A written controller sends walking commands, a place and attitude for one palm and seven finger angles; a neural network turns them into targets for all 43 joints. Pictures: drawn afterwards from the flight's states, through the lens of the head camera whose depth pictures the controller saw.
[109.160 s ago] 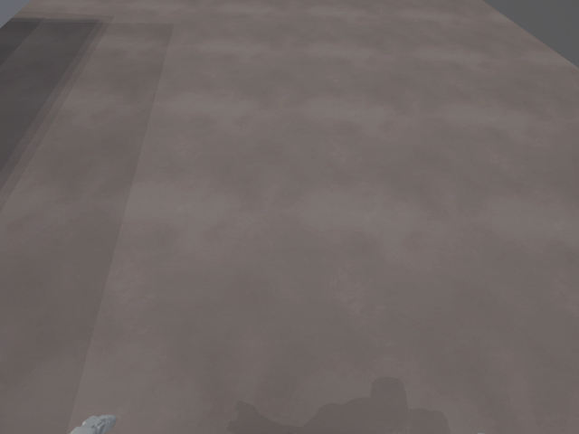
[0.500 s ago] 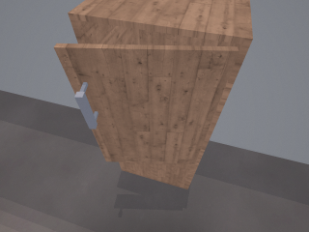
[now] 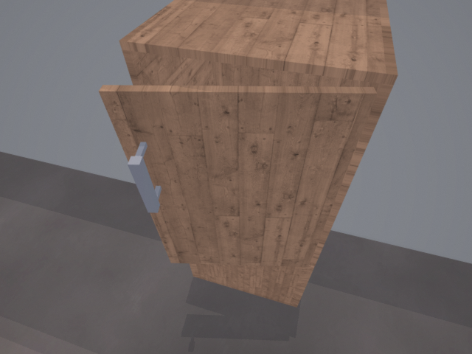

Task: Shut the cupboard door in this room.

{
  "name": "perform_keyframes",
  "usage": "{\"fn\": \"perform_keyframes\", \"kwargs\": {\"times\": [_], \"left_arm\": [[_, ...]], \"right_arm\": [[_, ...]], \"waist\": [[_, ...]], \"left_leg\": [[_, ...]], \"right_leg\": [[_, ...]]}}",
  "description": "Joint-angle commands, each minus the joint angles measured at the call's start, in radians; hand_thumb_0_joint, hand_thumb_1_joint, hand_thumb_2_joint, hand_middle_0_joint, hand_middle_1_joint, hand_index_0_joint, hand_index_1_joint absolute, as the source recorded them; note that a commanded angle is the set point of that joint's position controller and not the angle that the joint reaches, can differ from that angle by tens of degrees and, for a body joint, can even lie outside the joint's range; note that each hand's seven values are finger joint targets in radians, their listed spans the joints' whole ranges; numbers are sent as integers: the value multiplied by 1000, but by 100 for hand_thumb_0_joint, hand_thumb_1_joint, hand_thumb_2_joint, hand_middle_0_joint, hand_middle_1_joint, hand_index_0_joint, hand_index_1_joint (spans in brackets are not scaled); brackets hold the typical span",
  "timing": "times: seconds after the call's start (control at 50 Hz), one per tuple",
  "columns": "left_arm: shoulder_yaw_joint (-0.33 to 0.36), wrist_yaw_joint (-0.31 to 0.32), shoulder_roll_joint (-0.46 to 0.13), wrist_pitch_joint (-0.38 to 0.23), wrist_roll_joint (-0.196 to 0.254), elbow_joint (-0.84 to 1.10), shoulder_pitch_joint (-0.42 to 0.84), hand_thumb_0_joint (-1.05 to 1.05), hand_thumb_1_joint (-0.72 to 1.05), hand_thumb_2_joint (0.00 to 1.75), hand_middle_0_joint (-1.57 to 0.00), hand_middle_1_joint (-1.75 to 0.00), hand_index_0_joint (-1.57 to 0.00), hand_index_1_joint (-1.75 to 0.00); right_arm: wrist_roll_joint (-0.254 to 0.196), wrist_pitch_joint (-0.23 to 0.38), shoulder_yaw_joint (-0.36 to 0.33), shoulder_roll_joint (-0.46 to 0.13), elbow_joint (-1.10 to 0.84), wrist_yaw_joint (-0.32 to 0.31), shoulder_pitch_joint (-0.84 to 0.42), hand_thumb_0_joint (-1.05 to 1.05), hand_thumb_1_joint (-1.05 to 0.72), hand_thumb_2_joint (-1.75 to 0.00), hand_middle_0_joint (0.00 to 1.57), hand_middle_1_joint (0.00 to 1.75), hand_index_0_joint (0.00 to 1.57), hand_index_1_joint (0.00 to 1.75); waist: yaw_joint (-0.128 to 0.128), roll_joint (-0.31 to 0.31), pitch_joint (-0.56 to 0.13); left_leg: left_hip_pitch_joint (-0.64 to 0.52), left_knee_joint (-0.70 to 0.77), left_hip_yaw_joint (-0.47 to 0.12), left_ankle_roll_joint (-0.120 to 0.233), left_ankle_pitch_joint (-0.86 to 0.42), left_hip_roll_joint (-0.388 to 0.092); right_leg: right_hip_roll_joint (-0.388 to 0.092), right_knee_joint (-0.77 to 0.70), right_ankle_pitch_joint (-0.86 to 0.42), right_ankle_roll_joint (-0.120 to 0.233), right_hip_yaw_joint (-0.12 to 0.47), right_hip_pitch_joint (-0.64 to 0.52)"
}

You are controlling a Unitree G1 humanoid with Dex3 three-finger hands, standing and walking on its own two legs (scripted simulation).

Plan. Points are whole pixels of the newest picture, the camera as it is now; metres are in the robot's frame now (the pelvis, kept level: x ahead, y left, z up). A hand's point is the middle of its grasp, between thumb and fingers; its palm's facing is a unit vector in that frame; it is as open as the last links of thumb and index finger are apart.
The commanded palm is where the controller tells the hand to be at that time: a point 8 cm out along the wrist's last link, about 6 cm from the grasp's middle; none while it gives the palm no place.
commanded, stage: come to a stop and stand still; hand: left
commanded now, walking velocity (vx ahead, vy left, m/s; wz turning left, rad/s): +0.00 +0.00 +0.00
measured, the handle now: (148, 178) +0.40 +0.19 +0.07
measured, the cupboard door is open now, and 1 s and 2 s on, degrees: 15 15 15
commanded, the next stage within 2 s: look again from close up in 0.32 s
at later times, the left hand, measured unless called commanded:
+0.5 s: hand out of the picture +0.02 +0.17 -0.17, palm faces +0.02 -0.98 -0.21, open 7.3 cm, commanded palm none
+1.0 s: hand out of the picture +0.01 +0.15 -0.17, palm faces +0.03 -0.98 -0.21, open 7.3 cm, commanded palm +0.10 +0.20 -0.07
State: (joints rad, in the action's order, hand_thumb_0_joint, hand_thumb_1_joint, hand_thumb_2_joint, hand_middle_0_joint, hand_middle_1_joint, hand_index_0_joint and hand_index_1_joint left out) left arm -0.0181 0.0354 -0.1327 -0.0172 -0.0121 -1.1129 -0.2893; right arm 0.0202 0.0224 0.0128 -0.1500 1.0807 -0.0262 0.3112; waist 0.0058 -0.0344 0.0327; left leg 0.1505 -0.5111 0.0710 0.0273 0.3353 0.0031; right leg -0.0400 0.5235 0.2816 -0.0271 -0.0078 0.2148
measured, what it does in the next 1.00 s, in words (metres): stands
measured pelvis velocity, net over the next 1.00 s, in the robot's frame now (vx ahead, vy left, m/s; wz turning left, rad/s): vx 0.01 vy -0.02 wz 0.01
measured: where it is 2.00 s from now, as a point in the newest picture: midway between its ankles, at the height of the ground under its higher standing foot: outside the picture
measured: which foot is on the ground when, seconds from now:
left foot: down 0.00-1.00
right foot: down 0.00-1.00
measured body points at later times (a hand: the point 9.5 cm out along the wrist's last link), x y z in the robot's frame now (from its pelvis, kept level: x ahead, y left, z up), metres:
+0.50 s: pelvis +0.01 +0.00 +0.00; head +0.04 -0.01 +0.45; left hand +0.02 +0.22 -0.15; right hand +0.02 -0.22 -0.16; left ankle -0.04 +0.10 -0.73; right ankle +0.00 -0.14 -0.73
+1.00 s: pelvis +0.01 -0.02 +0.01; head +0.03 -0.03 +0.46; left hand +0.01 +0.20 -0.15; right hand +0.01 -0.24 -0.16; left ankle -0.03 +0.10 -0.73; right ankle +0.00 -0.14 -0.73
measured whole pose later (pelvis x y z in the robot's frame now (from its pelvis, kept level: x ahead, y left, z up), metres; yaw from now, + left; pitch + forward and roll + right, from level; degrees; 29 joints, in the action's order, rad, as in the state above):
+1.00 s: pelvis +0.01 -0.02 +0.01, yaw +0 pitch -1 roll +0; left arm 0.00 0.04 -0.15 -0.02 -0.01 -1.12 -0.26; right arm 0.01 0.02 0.01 -0.15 1.13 -0.03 0.26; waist 0.00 -0.01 0.07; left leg 0.10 -0.42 0.05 0.00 0.29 -0.02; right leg -0.02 0.45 0.26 0.00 -0.03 0.17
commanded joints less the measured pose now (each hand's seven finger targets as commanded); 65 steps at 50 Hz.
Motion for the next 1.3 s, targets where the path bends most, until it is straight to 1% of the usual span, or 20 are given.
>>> {"fn": "perform_keyframes", "kwargs": {"times": [0.0,0.16,0.44,0.58,0.94,0.96,0.98,1.0,1.02,1.04,1.06,1.08,1.1,1.12,1.14,1.16,1.2,1.22,1.24,1.28], "left_arm": [[16,5,-105,-8,5,30,-45,0,90,90,-20,-30,-20,-30],[26,8,-116,-5,5,31,-34,0,90,90,-20,-30,-20,-30],[30,8,-123,-3,3,25,-20,0,90,90,-20,-30,-20,-30],[31,7,-128,-5,4,25,-21,0,90,90,-20,-30,-20,-30],[30,5,-117,-5,3,22,-31,0,90,90,-20,-30,-20,-30],[34,43,-152,-34,-10,-20,-112,0,90,90,-20,-30,-20,-30],[389,45,-699,-317,130,1600,768,0,90,90,-20,-30,-20,-30],[54,66,-228,-224,135,1261,56,0,90,90,-22,-32,-22,-32],[-19,75,9,-77,190,1217,-127,0,90,90,-24,-34,-24,-34],[-30,80,-2,-79,169,1135,-57,0,90,90,-25,-36,-25,-36],[17,70,-29,-115,165,1129,15,0,90,90,-27,-38,-27,-38],[86,47,-81,-167,155,1073,-19,0,90,90,-29,-40,-29,-40],[116,6,-68,-234,165,1004,-106,0,90,90,-31,-42,-31,-42],[132,-49,-49,-298,176,932,-250,0,90,90,-33,-44,-33,-44],[138,-110,-17,-372,202,884,-323,0,90,90,-35,-46,-35,-46],[164,-178,-24,-455,226,867,-326,0,90,90,-36,-48,-36,-48],[209,-330,-82,-609,268,876,-293,0,90,90,-40,-52,-40,-52],[266,-382,-148,-641,271,863,-285,0,90,90,-42,-54,-42,-54],[268,-410,-174,-631,286,914,-246,0,90,90,-44,-56,-44,-56],[269,-417,-210,-562,313,1040,-123,0,90,90,-47,-60,-47,-60]], "right_arm": [[-7,17,-10,-91,-25,-1,52,0,-90,-90,20,30,20,30],[-7,22,-13,-97,-5,-9,47,0,-90,-90,20,30,20,30],[-7,12,-16,-90,17,-10,24,0,-90,-90,20,30,20,30],[-8,12,-15,-89,23,-10,23,0,-90,-90,20,30,20,30],[-9,7,-15,-72,32,-11,29,0,-90,-90,20,30,20,30],[-23,17,-32,-136,-30,-1,-69,0,-90,-90,20,30,20,30],[-29,222,-59,-335,-285,-119,41,0,-90,-90,20,30,20,30],[-67,290,-16,-214,-302,-122,-30,0,-90,-90,20,30,20,30],[-60,325,-33,-169,-323,-100,-97,0,-90,-90,20,30,20,30],[-65,357,-42,-179,-296,-73,-62,0,-90,-90,20,30,20,30],[-52,362,-72,-209,-332,-55,-71,0,-90,-90,20,30,20,30],[-33,361,-85,-222,-366,-45,-66,0,-90,-90,20,30,20,30],[-22,362,-93,-216,-398,-35,-81,0,-90,-90,20,30,20,30],[-21,367,-103,-205,-442,-21,-105,0,-90,-90,20,30,20,30],[-19,366,-102,-188,-472,-7,-121,0,-90,-90,20,30,20,30],[-16,361,-106,-187,-493,3,-129,0,-90,-90,20,30,20,30],[-21,346,-112,-201,-556,22,-153,0,-90,-90,20,30,20,30],[-28,333,-122,-208,-584,28,-150,0,-90,-90,20,30,20,30],[-37,321,-118,-216,-639,28,-177,0,-90,-90,20,30,20,30],[-54,300,-108,-223,-729,13,-205,0,-90,-90,20,30,20,30]], "waist": [[-4,41,70],[-7,21,13],[-9,29,32],[-7,43,6],[-8,35,44],[-41,120,-3],[113,9,-449],[31,-347,-532],[-11,-330,-402],[37,-103,-166],[58,-21,-26],[55,120,-12],[26,252,-36],[-27,242,-74],[-52,297,-96],[-63,312,-103],[-67,269,-138],[-79,177,-162],[-90,124,-196],[-82,67,-222]], "left_leg": [[78,154,-110,12,-198,-99],[6,141,-95,11,-383,-104],[-15,157,-81,5,-341,-101],[-29,161,-81,0,-339,-102],[-18,179,-77,-5,-274,-104],[40,-52,-43,-31,-417,-125],[-302,-84,-5,-3,-612,-80],[-283,2,-52,0,-716,-40],[-175,41,-60,-33,-833,-68],[-41,4,-88,-33,-699,-67],[86,-38,-107,-34,-515,-45],[191,-85,-103,-26,-381,-21],[272,-131,-94,-25,-290,-3],[325,-163,-80,-31,-263,12],[398,-208,-70,-41,-207,25],[472,-258,-59,-48,-146,36],[590,-361,-45,-53,-39,48],[609,-397,-35,-47,-22,49],[641,-415,-19,-37,25,58],[677,-432,-11,-20,131,61]], "right_leg": [[-48,-75,-141,61,56,-6],[-58,-54,-261,57,40,-57],[-70,-87,-303,59,44,-63],[-74,-94,-330,61,45,-82],[-69,-131,-282,64,57,-62],[-122,-98,-739,38,88,-78],[-14,82,-654,33,18,-90],[52,158,-386,41,-46,-9],[40,116,-133,38,-89,38],[29,79,-156,30,-83,113],[19,39,-207,33,-91,170],[12,53,-235,34,-101,213],[15,90,-198,28,-98,247],[11,137,-201,33,-87,233],[10,187,-157,34,-79,266],[5,227,-113,34,-51,298],[-11,286,4,47,17,351],[-23,301,39,60,56,354],[-29,295,142,60,84,363],[-27,257,385,56,128,403]]}}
